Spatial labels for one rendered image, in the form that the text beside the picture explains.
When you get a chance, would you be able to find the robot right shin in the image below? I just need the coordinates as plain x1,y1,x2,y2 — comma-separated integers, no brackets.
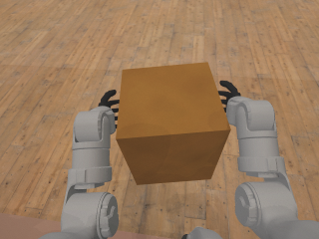
191,226,203,232

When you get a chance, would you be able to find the left robot upper arm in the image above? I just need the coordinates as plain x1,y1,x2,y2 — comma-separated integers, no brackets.
38,191,120,239

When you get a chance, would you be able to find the robot right forearm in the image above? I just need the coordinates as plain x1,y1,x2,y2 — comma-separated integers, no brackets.
226,96,298,215

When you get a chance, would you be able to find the right robot upper arm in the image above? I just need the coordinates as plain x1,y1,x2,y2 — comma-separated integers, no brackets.
234,181,319,239

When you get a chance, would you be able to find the robot right hand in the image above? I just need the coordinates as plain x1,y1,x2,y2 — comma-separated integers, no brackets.
218,80,241,112

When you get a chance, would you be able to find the carton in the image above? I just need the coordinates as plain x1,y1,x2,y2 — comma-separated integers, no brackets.
116,62,231,185

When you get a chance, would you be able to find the right robot thigh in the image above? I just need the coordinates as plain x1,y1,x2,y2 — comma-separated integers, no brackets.
186,228,222,239

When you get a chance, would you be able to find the robot left hand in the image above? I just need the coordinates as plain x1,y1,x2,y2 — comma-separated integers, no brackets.
98,90,120,128

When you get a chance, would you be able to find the robot left forearm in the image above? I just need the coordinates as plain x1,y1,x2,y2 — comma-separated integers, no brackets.
60,106,116,230

